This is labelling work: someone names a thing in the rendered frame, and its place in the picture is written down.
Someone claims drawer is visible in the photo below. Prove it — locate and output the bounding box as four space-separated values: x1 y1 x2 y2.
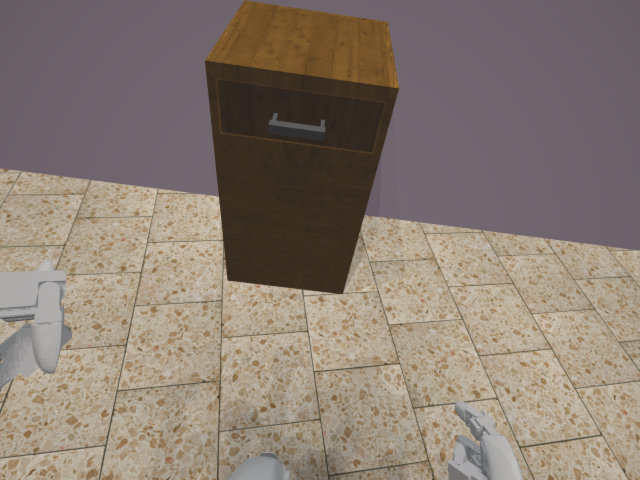
217 78 384 152

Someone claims left robot shin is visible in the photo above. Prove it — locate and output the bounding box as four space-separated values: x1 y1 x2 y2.
260 452 279 461

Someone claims right robot hand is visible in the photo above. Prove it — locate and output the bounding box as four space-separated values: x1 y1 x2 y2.
448 401 524 480

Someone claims handle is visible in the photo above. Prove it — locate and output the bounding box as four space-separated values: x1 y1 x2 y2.
268 113 326 141

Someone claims left robot hand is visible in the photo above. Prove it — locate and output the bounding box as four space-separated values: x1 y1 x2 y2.
0 261 72 392

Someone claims left robot thigh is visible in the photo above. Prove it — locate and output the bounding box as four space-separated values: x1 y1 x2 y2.
228 456 290 480

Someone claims cabinet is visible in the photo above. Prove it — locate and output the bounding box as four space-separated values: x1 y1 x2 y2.
205 0 399 294

